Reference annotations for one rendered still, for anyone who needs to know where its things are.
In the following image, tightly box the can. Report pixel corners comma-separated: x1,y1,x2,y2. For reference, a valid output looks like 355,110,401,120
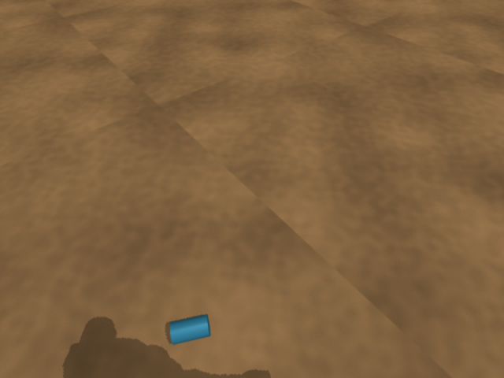
170,314,210,345

